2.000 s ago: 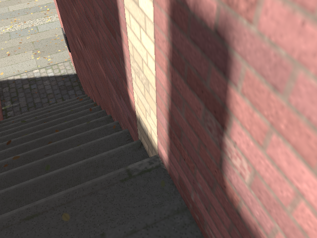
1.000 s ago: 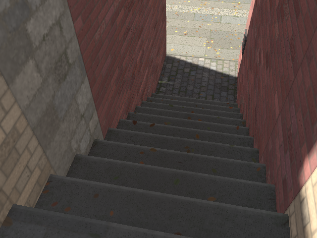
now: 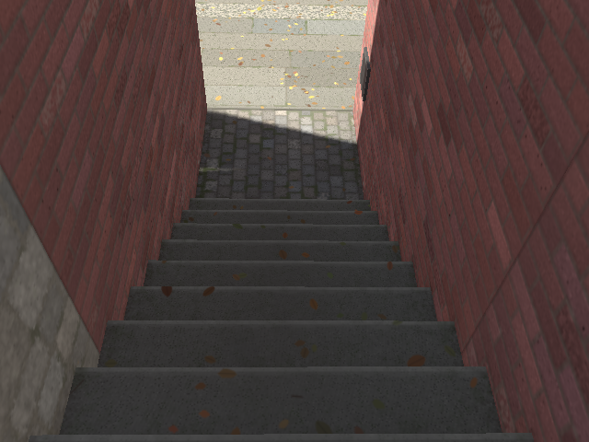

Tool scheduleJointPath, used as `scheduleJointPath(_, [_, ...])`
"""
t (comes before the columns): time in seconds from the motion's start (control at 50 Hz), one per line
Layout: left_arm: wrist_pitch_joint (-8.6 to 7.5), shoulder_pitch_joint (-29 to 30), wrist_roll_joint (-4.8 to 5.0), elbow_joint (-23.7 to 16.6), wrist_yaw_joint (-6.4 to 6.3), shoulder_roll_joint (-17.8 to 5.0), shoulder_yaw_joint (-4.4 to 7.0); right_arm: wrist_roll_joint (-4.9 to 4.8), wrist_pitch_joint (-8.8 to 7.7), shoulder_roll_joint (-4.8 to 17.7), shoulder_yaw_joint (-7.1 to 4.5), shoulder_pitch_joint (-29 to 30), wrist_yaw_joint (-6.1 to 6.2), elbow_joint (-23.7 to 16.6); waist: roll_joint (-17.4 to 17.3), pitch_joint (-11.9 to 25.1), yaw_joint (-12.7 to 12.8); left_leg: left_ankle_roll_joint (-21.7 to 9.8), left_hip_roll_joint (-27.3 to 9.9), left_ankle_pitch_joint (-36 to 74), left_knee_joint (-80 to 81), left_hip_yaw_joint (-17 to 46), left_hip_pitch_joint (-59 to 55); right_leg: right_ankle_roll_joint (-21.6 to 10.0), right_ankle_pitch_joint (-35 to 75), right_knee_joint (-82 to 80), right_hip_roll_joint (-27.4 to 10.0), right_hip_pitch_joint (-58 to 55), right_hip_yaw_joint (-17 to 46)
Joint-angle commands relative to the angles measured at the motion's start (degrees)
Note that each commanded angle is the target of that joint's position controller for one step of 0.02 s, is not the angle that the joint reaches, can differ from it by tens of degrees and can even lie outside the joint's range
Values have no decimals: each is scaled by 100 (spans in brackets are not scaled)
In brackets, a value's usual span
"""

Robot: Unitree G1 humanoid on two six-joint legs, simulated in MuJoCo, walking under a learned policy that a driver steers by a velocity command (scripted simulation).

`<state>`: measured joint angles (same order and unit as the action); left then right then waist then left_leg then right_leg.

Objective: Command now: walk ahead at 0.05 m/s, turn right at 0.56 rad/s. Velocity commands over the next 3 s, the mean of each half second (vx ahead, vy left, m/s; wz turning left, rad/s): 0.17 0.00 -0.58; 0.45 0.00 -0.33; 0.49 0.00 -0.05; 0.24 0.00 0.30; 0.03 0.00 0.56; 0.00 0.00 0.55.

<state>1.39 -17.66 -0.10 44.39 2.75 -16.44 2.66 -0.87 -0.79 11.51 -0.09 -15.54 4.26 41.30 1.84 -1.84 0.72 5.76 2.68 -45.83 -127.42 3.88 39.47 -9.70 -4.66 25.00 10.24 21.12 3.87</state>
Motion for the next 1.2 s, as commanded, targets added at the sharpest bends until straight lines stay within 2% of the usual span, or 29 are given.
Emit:
scheduleJointPath(0.02, [132,82,27,-585,-170,-1118,84,115,296,587,-104,-274,145,-912,-907,746,-446,166,-171,682,-223,108,1781,-1188,1233,-409,-3056,-839,3200])
scheduleJointPath(0.04, [87,88,-42,-725,-196,-1194,99,138,366,622,-114,46,239,-979,-1040,361,-305,177,-142,1243,-133,-32,1778,-1074,181,-603,-2619,10,3066])
scheduleJointPath(0.08, [17,133,-185,-797,-261,-1222,33,155,323,389,-54,264,303,-1202,-483,311,-306,115,62,1503,-868,-283,1567,-758,1112,-492,-2039,491,2688])
scheduleJointPath(0.12, [11,-68,-38,-863,-394,-927,-131,90,306,487,-103,314,301,-1293,-279,358,-214,150,142,2533,-295,-163,1877,-446,1249,115,-1541,200,2230])
scheduleJointPath(0.18, [173,-459,-54,-910,-618,-762,-218,110,336,148,16,720,250,-1662,332,668,34,193,249,2487,-439,-163,2729,-332,1167,444,-1448,-959,2480])
scheduleJointPath(0.26, [269,-479,28,-1129,-759,-903,-165,149,338,256,-7,1006,59,-1960,552,855,195,245,203,2337,-296,47,3124,-319,-1193,117,-1366,-1718,3152])
scheduleJointPath(0.36, [231,-336,95,-1274,-783,-1054,-73,151,142,377,-60,1143,-106,-2183,590,512,183,145,89,2148,212,124,2889,-533,-1704,65,-1353,-1541,3597])
scheduleJointPath(0.42, [197,114,203,-1384,-944,-1140,-58,268,194,371,-19,1230,-174,-2452,643,276,17,225,-53,2780,2084,133,1903,-532,-1791,18,-1200,-648,3558])
scheduleJointPath(0.46, [298,559,404,-1463,-1024,-1107,33,337,134,399,24,1352,-305,-2526,560,279,-28,91,-211,3388,5777,202,50,-319,-2350,-191,-1091,143,3201])
scheduleJointPath(0.48, [355,586,476,-1439,-992,-1154,140,256,60,494,-79,1064,-370,-2311,594,380,-15,-62,-192,3457,7369,166,-1687,-157,-2436,-483,-974,782,2993])
scheduleJointPath(0.5, [383,371,345,-1176,-847,-1331,229,121,38,642,-270,340,-415,-1978,980,665,-293,-76,-62,3681,7111,-143,-3361,-248,-2217,-1057,-1129,1437,3052])
scheduleJointPath(0.52, [322,677,219,-1156,-704,-1321,213,-22,116,859,-440,-782,-384,-1665,1387,510,-955,-293,-342,3624,7573,-101,-4251,-212,-2675,-988,-1150,1790,3263])
scheduleJointPath(0.56, [77,1055,-15,-1302,-445,-415,-17,-113,171,1052,-602,-2122,-277,-1024,512,186,-1635,-469,-547,2954,9084,-168,-4862,190,-3072,890,-415,1853,2765])
scheduleJointPath(0.58, [-32,1080,124,-1239,-318,247,-156,41,130,694,-441,-2886,-362,-629,-519,186,-1612,-370,-643,2044,8697,31,-5274,631,-3533,3203,307,2842,2111])
scheduleJointPath(0.6, [-152,649,326,-1243,-240,755,-238,42,131,887,-353,-3179,-532,-542,-1978,-45,-1069,-621,-1502,3143,8201,1416,-5264,813,-4552,5234,785,4613,2014])
scheduleJointPath(0.62, [-318,580,708,-1487,-295,5,96,19,30,1632,-694,-2926,-687,-322,-3205,-439,-617,-1304,-2229,18,11013,4881,-4438,728,-4094,5454,420,5752,1989])
scheduleJointPath(0.64, [-366,1352,882,-1418,-436,-464,205,44,-172,1437,-671,-2708,-707,-198,-2113,-1427,-621,-1484,-2221,-2361,11925,5345,-3645,538,-3040,5803,-3,6315,1985])
scheduleJointPath(0.66, [-326,1329,781,-1250,-557,-617,253,68,-187,1158,-582,-1977,-612,-135,-1575,-1734,-296,-1281,-2047,-2334,11902,4562,-2749,538,-2214,5798,-165,5884,1723])
scheduleJointPath(0.7, [-135,898,567,-1019,-572,-502,228,322,-120,556,-320,-613,-349,-141,-1479,-1725,343,-1100,-1579,-1429,11277,3205,-737,829,-1075,5693,-297,4324,1470])
scheduleJointPath(0.74, [-6,99,288,-686,-551,-131,199,311,-80,657,-284,-447,-271,176,-1530,-1123,698,-1155,-1361,-55,11470,2336,245,981,33,6978,-292,2891,868])
scheduleJointPath(0.84, [72,757,304,-1050,-583,-67,92,73,-116,566,-162,-1294,-213,638,-237,-1118,108,-1499,-1270,1314,11329,1554,-1597,973,539,5632,-822,3781,868])
scheduleJointPath(0.96, [-142,1423,284,-1355,-433,98,9,72,-174,583,-194,-2301,-184,1222,-753,-705,-628,-1548,-1473,2981,11170,1161,-3747,1027,1139,3221,-1577,3542,298])
scheduleJointPath(0.98, [-167,1600,324,-1414,-325,162,-48,191,-194,495,-181,-2266,-189,1268,-830,-535,-684,-1489,-1449,3330,10970,1023,-3780,1018,1005,2993,-1577,3172,161])
scheduleJointPath(1.08, [-287,1591,299,-1499,-19,303,-121,121,-72,623,-259,-1859,-317,1079,-1052,-271,-563,-1673,-1430,5587,9997,615,-3524,905,-580,2205,-1162,1522,-549])
scheduleJointPath(1.12, [-407,-42,241,-1017,-8,-63,50,96,-63,903,-328,-1111,-341,845,-1010,190,283,-1641,-1186,7468,8629,376,-2875,557,-656,1615,-846,-499,-840])
scheduleJointPath(1.14, [-464,-1173,153,-696,-42,-608,228,110,-103,856,-334,-1166,-335,685,-191,982,521,-1193,-668,6838,6860,236,-1632,39,675,1365,-1377,-2445,101])
scheduleJointPath(1.16, [-388,-2003,170,-192,-36,-894,333,139,-258,345,-196,-1450,-391,737,1438,1633,549,-763,186,2347,4808,196,24,-786,563,680,-2336,-3696,1766])
scheduleJointPath(1.18, [-391,-2340,221,-19,-47,-681,319,-114,-370,277,-190,-1216,-383,527,2308,1538,689,-820,475,1182,4509,889,1132,-1110,-501,-266,-2840,-3618,3150])
scheduleJointPath(1.2, [-391,-1843,176,-104,-96,-355,198,-275,-428,672,-293,-414,-331,251,1406,516,673,-883,196,1296,4511,890,1799,-953,-709,-196,-2891,-3006,3020])
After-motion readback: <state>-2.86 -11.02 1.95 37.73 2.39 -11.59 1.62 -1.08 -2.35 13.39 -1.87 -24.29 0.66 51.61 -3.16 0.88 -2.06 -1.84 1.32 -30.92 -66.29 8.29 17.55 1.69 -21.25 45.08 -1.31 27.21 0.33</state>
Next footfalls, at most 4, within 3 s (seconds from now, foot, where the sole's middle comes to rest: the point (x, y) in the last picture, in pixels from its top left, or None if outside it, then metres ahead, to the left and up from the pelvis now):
0.56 left None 0.15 0.27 -0.76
1.10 right None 0.23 -0.09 -0.76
1.52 left None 0.45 0.06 -0.95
1.98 right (400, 411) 0.69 -0.30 -1.14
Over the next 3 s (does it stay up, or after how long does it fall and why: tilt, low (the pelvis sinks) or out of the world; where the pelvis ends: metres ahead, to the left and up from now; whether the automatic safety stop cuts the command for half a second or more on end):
stays up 0.61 -0.14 -0.38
